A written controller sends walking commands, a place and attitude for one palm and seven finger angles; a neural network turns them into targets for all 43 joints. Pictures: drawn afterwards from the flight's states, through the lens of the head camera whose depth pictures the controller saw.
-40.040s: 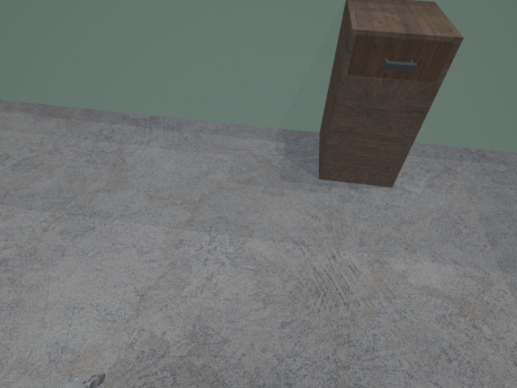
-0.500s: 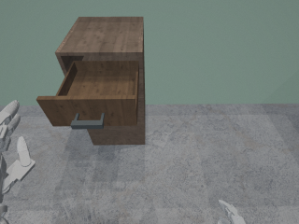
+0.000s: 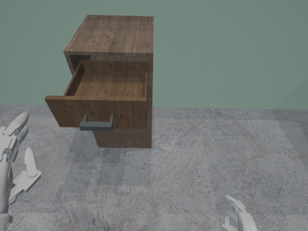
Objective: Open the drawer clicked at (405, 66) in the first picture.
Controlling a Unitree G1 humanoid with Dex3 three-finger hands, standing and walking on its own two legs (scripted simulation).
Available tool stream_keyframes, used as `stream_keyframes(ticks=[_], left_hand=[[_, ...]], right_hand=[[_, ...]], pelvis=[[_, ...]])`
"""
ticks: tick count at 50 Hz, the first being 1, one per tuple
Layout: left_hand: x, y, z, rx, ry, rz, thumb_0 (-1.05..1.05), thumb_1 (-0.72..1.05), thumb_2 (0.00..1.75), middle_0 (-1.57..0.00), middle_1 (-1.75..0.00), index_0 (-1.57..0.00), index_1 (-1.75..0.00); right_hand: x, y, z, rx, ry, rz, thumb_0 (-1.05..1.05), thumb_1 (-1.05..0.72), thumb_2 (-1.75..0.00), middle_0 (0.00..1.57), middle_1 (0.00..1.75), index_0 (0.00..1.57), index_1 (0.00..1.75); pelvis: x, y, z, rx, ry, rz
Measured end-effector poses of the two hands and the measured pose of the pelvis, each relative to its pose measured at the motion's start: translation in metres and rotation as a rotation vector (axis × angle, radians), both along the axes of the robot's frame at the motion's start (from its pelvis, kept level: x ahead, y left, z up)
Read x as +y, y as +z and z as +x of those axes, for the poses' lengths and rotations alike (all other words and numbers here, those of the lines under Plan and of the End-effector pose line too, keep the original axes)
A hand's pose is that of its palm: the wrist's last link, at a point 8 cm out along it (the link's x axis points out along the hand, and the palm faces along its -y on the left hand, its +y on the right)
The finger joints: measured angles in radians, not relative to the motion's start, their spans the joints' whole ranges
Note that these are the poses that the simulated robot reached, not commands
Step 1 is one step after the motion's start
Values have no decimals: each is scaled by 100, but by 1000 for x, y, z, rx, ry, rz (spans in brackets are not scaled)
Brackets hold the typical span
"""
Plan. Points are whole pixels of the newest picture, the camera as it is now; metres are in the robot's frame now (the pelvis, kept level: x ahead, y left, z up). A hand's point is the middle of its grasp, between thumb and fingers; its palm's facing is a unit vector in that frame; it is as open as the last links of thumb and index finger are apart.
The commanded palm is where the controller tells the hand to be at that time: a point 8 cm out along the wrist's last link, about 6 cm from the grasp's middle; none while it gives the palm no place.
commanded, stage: let the arm hang, fingers relaxed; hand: left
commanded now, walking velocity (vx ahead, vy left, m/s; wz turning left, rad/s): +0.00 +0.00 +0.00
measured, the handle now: (97, 121) +0.50 +0.24 -0.07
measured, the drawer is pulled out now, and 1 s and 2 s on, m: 0.30 0.30 0.30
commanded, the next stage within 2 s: look to check the result in 1.08 s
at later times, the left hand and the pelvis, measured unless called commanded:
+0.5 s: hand out of the picture -0.03 +0.21 -0.17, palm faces +0.01 -0.98 -0.22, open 7.2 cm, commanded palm none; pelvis -0.01 +0.01 +0.00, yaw -1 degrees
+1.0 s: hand out of the picture -0.02 +0.16 -0.17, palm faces +0.01 -0.99 -0.15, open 7.3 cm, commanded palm none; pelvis -0.01 +0.01 +0.00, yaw -2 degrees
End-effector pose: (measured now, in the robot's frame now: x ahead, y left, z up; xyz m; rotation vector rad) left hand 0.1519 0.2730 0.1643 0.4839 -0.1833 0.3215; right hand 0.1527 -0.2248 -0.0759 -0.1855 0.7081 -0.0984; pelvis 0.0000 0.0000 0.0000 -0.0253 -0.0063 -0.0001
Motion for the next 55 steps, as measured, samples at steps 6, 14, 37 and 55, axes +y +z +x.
stream_keyframes(ticks=[6,14,37,55], left_hand=[[12,-176,10,691,79,-220,0,90,90,-20,-30,-20,-30],[-47,-305,-96,1296,129,-514,0,96,90,-20,-30,-20,-30],[-30,-299,-193,1568,276,-478,0,91,90,-20,-30,-20,-30],[-67,-309,-179,1550,215,-536,1,91,90,-20,-30,-20,-30]], right_hand=[[2,-44,-18,175,6,22,1,-91,-90,20,30,20,30],[-3,-49,-102,463,-86,-27,1,-91,-90,20,30,20,30],[38,-73,-200,722,-157,100,1,-91,-90,20,30,20,30],[30,-69,-216,757,-206,95,0,-91,-90,20,30,20,30]], pelvis=[[12,-11,-4,18,-3,24],[8,-5,-8,-18,-13,21],[16,4,-16,-40,-28,20],[4,4,-12,-36,-32,22]])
